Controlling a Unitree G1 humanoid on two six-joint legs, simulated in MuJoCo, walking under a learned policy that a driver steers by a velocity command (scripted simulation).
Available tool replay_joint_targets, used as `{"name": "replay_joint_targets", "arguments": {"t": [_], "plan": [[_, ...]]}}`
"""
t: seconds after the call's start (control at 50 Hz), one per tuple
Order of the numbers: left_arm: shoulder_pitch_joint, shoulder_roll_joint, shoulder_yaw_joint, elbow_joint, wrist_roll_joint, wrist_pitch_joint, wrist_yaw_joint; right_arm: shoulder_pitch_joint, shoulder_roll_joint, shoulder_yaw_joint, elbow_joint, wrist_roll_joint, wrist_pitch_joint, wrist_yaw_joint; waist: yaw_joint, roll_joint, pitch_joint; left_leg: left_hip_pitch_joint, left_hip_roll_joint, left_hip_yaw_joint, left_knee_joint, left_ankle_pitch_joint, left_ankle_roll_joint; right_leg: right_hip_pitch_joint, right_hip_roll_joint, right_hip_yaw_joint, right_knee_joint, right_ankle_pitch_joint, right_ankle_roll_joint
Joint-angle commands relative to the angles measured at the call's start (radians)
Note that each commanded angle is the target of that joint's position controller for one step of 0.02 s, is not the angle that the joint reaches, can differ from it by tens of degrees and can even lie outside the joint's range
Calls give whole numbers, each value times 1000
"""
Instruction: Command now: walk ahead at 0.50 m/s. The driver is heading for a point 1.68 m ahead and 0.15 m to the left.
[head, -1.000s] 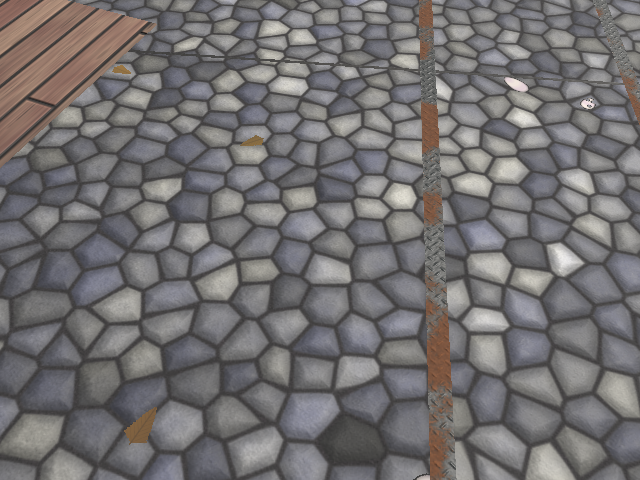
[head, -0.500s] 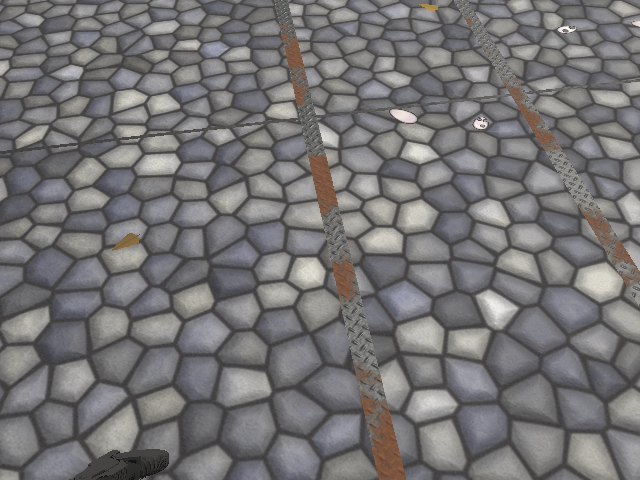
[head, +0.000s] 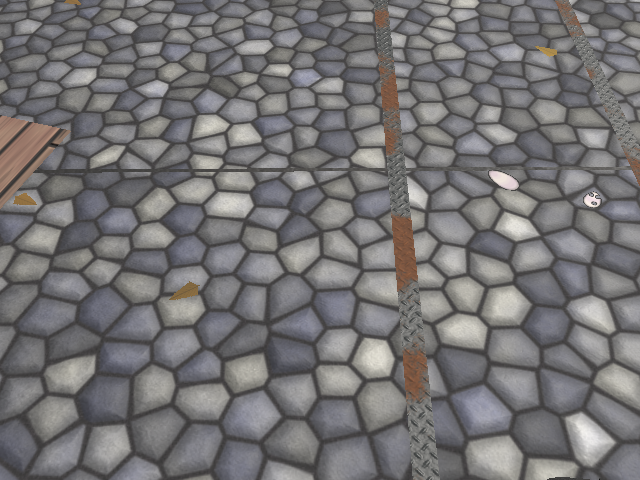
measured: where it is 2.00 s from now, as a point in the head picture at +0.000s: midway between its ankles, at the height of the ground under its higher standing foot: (362, 235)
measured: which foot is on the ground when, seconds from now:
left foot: up 0.00-0.06, down 0.08-0.62, up 0.64-1.00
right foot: down 0.00-0.08, up 0.10-0.60, down 0.62-1.00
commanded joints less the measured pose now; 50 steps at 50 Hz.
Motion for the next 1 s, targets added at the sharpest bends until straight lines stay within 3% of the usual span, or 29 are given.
{"name": "replay_joint_targets", "arguments": {"t": [0.02,0.04,0.06,0.08,0.1,0.12,0.14,0.16,0.18,0.22,0.26,0.32,0.4,0.52,0.58,0.6,0.62,0.64,0.66,0.68,0.7,0.72,0.74,0.76,0.8,0.82,0.9,1.0], "plan": [[17,179,40,-14,-5,4,7,-88,-88,-15,-84,6,-26,13,-43,-138,71,18,-22,23,-53,-104,35,29,-298,134,30,499,-141],[-6,185,41,-17,-8,7,8,-12,-113,-28,-65,3,-29,12,-89,-149,24,144,-55,53,-72,-111,53,24,-281,113,113,672,-126],[-25,169,34,-24,-8,10,7,148,-158,-53,-13,-1,-30,8,-161,-136,-70,371,-77,67,-75,-91,83,-29,-232,72,283,789,-101],[-39,140,20,-51,7,9,7,350,-234,-77,32,-14,-31,-1,-232,-51,-219,702,85,-114,-33,-38,149,-242,-175,26,580,580,-63],[74,7,-21,-61,9,-14,-6,443,-307,-90,60,-16,-23,1,-181,224,-364,1056,323,-583,-137,-202,311,-649,10,25,954,-65,8],[30,87,-3,-48,-11,-39,-12,443,-217,-62,58,-9,-19,0,-202,184,-380,1047,322,-697,-222,-304,301,-759,-11,165,1096,-242,-6],[-63,145,13,-77,-30,-53,-14,344,-167,-47,37,-7,-21,-4,-192,141,-232,924,286,-544,-234,-278,252,-832,-64,154,1124,-175,-24],[-125,150,15,-90,-30,-54,-6,261,-139,-37,12,-13,-23,-5,-163,56,-152,771,247,-422,-259,-197,225,-800,-116,125,1082,-83,-29],[-156,142,22,-94,-13,-48,3,207,-113,-29,6,-23,-26,-1,-134,15,-84,630,214,-344,-292,-114,211,-756,-145,113,1013,-27,-26],[-121,102,26,-89,-4,-22,9,195,-86,-21,17,-30,-33,3,-81,35,-57,505,177,-265,-345,-56,201,-654,-177,120,935,21,-29],[-131,74,24,-94,-2,-5,12,228,-109,-25,36,-23,-37,-3,-68,31,-23,459,173,-218,-385,-24,211,-662,-188,108,859,51,-19],[-245,77,25,-134,11,1,9,274,-143,-31,52,-21,-34,-21,-84,10,18,467,165,-166,-417,18,205,-737,-188,99,691,203,7],[-377,61,12,-169,7,-2,-7,330,-150,-29,71,-13,-28,-28,-119,21,50,471,117,-76,-428,20,162,-693,-149,63,461,398,9],[-540,72,-3,-228,-6,-11,-39,431,-168,-36,122,-4,-7,-33,-165,21,100,642,180,-77,-367,23,153,-714,-115,48,305,347,-13],[-479,116,10,-225,-7,-21,-49,404,-192,-46,121,-1,6,-38,-108,54,54,692,198,-70,-262,243,124,-576,-75,21,263,245,-53],[-376,144,26,-195,-2,-22,-47,380,-191,-45,115,2,10,-39,-49,57,-9,678,169,-41,-149,404,105,-423,-40,-10,243,248,-74],[-195,196,52,-138,3,-22,-40,368,-164,-35,104,-3,12,-39,23,35,-120,579,114,-1,53,422,75,-162,-51,5,264,283,-108],[-19,274,72,-103,20,-19,-30,395,-121,-19,77,-19,9,-40,54,-107,-272,300,26,53,402,93,27,178,-270,292,272,273,-193],[11,297,68,-89,15,-16,-38,485,-18,12,83,-14,-16,-29,4,-338,-381,-7,-130,-24,670,-598,-12,396,-436,723,128,127,-319],[-22,211,43,-97,5,-17,-38,413,-119,-12,82,9,-36,-23,25,-241,-310,-118,-71,-120,780,-606,3,347,-398,705,90,22,-279],[-111,174,31,-117,2,-20,-34,327,-154,-21,56,23,-48,-20,11,-191,-176,-163,-21,-92,778,-514,17,206,-367,554,71,68,-238],[-189,156,24,-133,12,-21,-35,283,-148,-23,50,19,-49,-28,-22,-105,-107,-122,27,-68,729,-419,18,56,-330,453,40,144,-216],[-231,130,16,-137,22,-25,-39,266,-142,-31,48,6,-41,-35,-51,-90,-54,-74,55,-63,674,-368,16,-65,-300,381,8,222,-207],[-245,109,9,-134,30,-28,-41,289,-125,-33,53,3,-27,-36,-82,-107,-47,-15,76,-71,641,-335,17,-133,-279,335,-22,247,-201],[-225,115,9,-119,24,-32,-40,304,-87,-31,55,1,-6,-38,-102,-115,-29,15,88,-63,575,-309,9,-192,-264,282,-70,262,-212],[-210,133,13,-112,23,-33,-34,281,-87,-32,46,-2,-1,-39,-103,-111,-11,-9,91,-59,537,-273,1,-203,-262,260,-91,270,-216],[-145,161,17,-87,20,-27,-11,145,-90,-34,1,-15,1,-35,-77,-92,34,-97,87,-51,321,-61,-29,-175,-243,187,-123,319,-200],[-61,170,16,-53,8,-21,-3,-16,-68,-17,-45,-7,-6,-17,-25,-96,74,-50,40,-6,88,85,-31,-133,-221,112,-125,309,-170]]}}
